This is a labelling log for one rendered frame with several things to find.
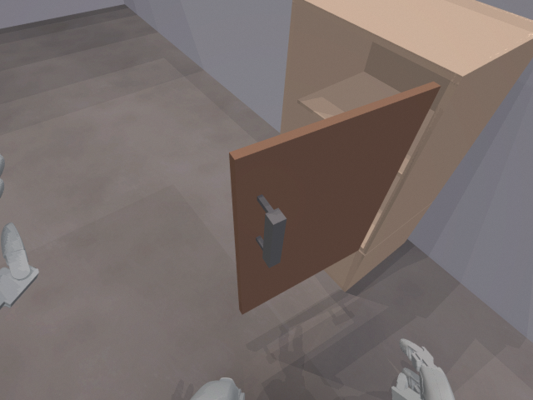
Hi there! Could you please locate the cupboard door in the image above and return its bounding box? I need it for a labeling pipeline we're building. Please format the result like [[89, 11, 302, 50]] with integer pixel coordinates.
[[229, 82, 441, 314]]

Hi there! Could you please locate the robot right hand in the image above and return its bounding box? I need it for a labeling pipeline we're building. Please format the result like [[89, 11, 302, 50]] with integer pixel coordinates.
[[391, 338, 455, 400]]

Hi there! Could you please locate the robot left hand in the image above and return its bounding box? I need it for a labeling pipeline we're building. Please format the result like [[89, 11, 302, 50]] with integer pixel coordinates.
[[0, 154, 39, 309]]

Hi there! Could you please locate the handle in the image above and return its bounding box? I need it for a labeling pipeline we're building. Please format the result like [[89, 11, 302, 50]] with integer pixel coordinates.
[[256, 195, 286, 268]]

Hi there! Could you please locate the left robot thigh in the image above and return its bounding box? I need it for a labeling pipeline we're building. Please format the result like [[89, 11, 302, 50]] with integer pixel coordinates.
[[190, 381, 245, 400]]

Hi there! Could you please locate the robot left shin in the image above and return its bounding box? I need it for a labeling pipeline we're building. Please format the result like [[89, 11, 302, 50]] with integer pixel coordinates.
[[219, 377, 236, 385]]

